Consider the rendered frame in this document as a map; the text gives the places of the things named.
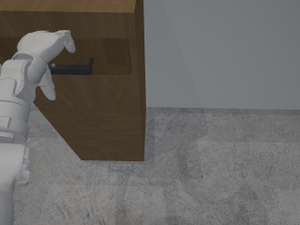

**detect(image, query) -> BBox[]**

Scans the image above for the handle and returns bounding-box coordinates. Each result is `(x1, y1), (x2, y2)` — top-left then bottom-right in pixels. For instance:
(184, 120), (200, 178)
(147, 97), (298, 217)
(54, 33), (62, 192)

(48, 57), (94, 76)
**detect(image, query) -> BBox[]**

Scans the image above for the drawer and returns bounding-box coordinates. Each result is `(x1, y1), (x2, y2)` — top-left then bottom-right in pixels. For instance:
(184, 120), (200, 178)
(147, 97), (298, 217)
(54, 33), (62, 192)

(0, 36), (132, 76)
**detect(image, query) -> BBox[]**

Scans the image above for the cabinet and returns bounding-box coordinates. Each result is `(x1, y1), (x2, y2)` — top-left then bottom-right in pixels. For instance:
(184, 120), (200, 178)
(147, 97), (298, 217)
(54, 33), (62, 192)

(0, 0), (146, 162)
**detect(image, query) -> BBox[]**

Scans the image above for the robot left hand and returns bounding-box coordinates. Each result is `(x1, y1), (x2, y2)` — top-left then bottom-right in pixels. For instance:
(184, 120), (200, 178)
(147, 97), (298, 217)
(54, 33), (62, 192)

(17, 30), (76, 100)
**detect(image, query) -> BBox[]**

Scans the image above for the robot left upper arm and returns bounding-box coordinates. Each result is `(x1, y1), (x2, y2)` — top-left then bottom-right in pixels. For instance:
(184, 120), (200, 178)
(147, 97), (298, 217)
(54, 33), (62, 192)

(0, 142), (32, 225)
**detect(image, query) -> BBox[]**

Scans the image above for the robot left forearm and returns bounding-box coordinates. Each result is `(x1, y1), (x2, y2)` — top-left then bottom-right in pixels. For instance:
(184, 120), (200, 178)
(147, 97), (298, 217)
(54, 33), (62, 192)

(0, 51), (47, 144)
